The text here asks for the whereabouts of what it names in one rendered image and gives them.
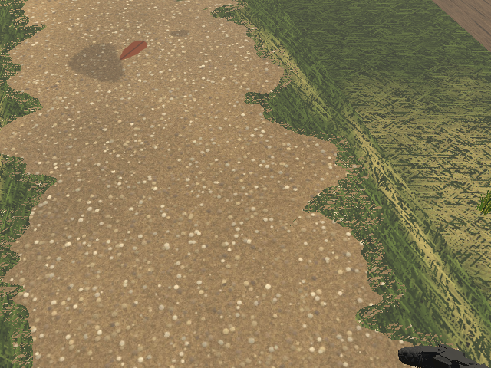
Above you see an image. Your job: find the robot right hand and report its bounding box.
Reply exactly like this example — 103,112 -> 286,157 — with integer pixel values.
398,344 -> 489,368

